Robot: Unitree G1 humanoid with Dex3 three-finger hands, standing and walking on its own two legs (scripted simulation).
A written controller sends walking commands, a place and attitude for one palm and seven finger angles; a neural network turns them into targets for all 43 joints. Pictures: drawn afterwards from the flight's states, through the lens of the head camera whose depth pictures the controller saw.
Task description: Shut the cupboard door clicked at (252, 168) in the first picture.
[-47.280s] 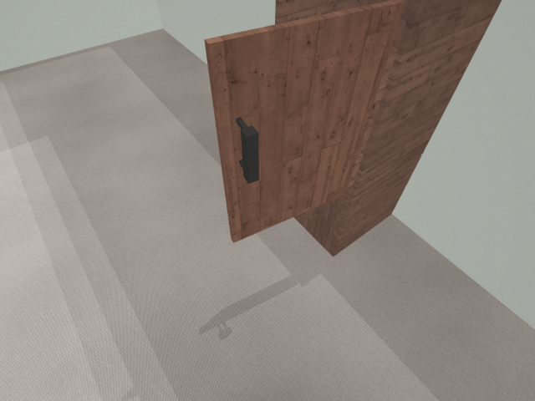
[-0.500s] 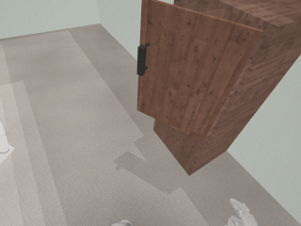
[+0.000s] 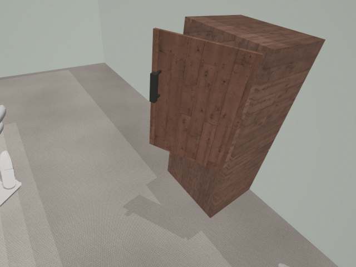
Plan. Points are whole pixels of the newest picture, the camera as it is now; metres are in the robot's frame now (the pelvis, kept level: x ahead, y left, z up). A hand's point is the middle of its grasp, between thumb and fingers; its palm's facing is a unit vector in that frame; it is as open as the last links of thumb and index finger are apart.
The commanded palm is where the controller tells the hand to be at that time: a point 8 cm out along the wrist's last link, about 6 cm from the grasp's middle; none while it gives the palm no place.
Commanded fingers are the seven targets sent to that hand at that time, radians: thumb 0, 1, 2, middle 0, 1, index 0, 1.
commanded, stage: stop stepping back and stand still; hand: left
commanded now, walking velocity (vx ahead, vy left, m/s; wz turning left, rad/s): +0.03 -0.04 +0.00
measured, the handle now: (156, 86) +0.83 +0.15 +0.05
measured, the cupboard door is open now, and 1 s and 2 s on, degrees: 27 27 27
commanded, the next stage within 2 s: let the arm hang, fingers relaxed in 0.66 s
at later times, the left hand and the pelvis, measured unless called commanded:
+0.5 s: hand out of the picture +0.16 +0.33 +0.18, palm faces +0.55 -0.78 -0.29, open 7.4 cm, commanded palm +0.10 +0.35 +0.20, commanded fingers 0.00 0.90 0.90 -0.20 -0.30 -0.20 -0.30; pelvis -0.04 +0.04 +0.00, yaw +1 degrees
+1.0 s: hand out of the picture +0.10 +0.24 -0.13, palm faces +0.02 -0.97 -0.23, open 7.4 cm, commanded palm none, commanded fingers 0.00 0.90 0.90 -0.20 -0.30 -0.20 -0.30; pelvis -0.02 +0.04 +0.01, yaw +2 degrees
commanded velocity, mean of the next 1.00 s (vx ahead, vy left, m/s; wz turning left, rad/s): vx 0.04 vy -0.05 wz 0.00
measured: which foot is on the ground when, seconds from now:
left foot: up 0.00-0.00, down 0.02-1.00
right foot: down 0.00-0.48, up 0.50-0.62, down 0.64-1.00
